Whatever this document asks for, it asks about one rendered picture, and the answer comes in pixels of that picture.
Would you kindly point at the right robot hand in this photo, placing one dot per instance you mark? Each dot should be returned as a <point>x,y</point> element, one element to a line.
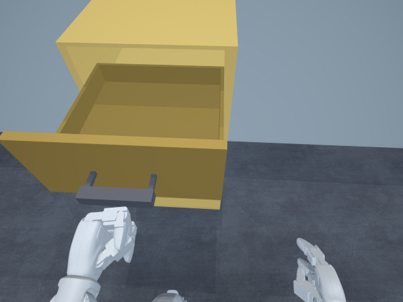
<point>323,284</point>

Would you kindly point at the robot left forearm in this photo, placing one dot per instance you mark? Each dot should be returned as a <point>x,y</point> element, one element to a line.
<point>77,289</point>

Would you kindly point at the cabinet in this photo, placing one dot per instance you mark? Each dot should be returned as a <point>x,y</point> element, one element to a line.
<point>156,32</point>

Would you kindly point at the handle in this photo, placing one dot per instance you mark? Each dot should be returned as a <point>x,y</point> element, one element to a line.
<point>116,196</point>

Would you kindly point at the left robot hand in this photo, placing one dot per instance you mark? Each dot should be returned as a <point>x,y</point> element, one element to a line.
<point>111,228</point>

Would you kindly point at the drawer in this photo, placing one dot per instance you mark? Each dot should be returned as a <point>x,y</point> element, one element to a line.
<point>130,121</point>

